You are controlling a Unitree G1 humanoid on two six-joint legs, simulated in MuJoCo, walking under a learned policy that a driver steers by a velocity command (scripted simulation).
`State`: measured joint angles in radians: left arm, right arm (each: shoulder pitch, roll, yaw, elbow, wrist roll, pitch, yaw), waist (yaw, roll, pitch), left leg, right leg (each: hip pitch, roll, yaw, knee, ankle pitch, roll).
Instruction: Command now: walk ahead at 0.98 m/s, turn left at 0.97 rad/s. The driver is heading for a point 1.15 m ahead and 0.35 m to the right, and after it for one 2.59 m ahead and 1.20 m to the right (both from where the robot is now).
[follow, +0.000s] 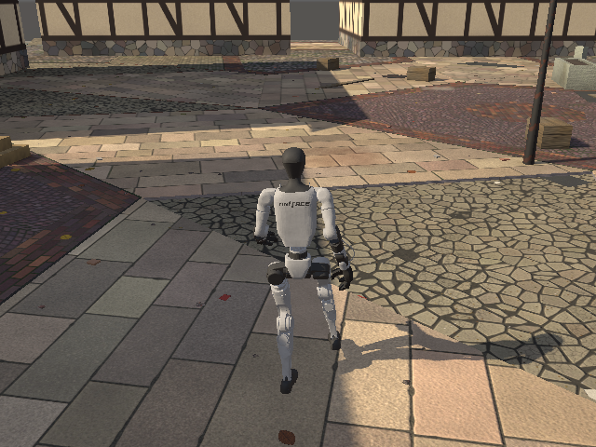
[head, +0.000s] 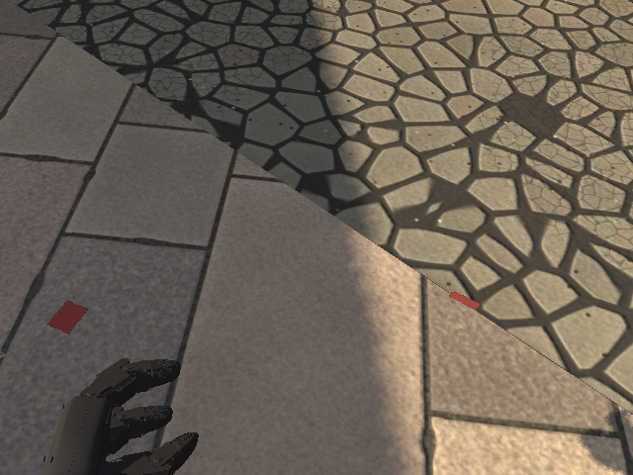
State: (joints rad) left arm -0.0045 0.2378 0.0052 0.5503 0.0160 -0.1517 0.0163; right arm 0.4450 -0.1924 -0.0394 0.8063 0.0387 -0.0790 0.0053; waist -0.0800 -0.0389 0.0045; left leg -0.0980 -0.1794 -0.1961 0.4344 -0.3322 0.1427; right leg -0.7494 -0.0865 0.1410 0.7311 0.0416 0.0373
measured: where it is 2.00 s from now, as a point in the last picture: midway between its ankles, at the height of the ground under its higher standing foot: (405, 207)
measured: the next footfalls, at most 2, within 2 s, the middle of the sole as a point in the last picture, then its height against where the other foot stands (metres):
right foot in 0.12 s outside the picture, level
left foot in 0.52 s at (220, 433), level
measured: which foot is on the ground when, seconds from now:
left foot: down 0.00-0.14, up 0.16-0.50, down 0.52-0.96, up 0.98-1.00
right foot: up 0.00-0.10, down 0.12-0.52, up 0.54-0.94, down 0.96-1.00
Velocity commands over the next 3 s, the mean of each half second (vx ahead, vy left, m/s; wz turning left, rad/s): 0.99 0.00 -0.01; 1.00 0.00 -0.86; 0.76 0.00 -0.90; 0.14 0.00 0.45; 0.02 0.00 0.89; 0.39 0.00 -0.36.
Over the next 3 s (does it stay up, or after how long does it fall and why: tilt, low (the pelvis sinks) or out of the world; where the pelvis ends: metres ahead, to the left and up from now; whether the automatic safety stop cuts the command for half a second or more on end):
stays up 1.40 -0.42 -0.05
